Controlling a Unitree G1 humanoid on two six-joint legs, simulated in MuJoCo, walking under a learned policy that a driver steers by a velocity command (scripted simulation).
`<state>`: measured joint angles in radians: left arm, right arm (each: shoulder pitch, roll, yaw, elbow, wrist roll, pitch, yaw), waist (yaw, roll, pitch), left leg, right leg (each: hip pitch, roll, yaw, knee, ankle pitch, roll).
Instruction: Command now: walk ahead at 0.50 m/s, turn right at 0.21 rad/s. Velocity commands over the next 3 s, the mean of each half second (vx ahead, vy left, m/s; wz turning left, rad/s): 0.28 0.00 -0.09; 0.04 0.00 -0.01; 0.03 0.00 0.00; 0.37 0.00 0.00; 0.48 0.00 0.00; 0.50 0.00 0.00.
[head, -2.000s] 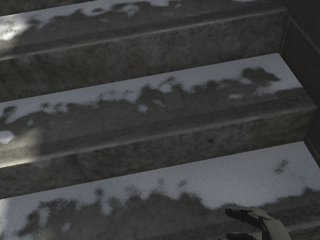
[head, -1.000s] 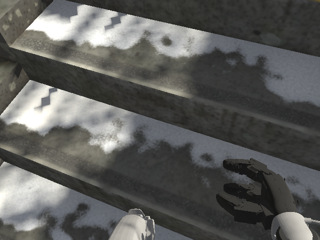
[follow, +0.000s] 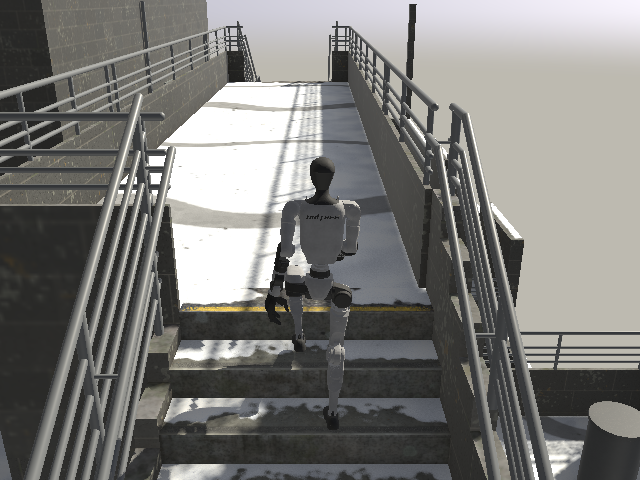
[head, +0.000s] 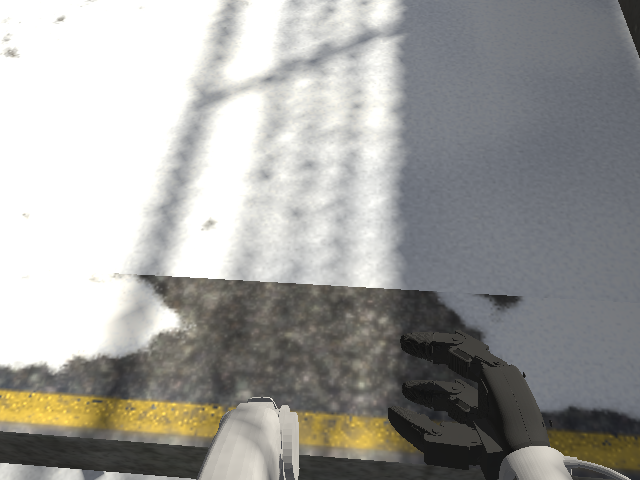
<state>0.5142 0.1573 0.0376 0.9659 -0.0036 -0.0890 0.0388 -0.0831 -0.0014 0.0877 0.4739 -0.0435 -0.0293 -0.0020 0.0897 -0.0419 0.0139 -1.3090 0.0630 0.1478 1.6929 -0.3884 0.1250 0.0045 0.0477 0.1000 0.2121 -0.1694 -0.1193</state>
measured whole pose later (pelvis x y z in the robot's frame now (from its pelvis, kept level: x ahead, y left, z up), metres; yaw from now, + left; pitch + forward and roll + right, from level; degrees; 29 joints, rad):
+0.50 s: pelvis +0.25 -0.01 +0.18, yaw -2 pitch +3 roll -1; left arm -0.05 0.01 -0.04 0.48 0.02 0.00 0.02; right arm 0.49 -0.12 -0.04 1.01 -0.02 -0.10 -0.04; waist -0.05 0.00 0.05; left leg -0.08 0.03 0.10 0.22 -0.20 0.03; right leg -1.25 -0.09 -0.08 1.74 -0.41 -0.10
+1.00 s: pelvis +0.38 -0.07 +0.32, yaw -1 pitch -1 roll +0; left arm 0.27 0.12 0.02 0.82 0.03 -0.05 0.06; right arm 0.26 -0.09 -0.01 0.72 0.00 0.05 -0.05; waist 0.02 0.02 0.02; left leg -0.64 0.04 -0.03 1.08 -0.26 0.00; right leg -0.39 -0.01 -0.17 0.67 -0.28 -0.10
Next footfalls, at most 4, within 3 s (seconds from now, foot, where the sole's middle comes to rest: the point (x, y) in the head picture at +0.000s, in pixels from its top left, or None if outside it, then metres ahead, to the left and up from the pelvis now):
0.06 left None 0.23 0.10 -0.61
0.56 right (467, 401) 0.48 -0.14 -0.43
1.12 left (343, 371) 0.51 0.05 -0.43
2.10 right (456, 190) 0.91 -0.15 -0.43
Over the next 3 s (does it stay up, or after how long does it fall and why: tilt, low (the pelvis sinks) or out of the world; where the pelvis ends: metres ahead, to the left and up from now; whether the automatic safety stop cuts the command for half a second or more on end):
stays up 1.24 -0.04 0.35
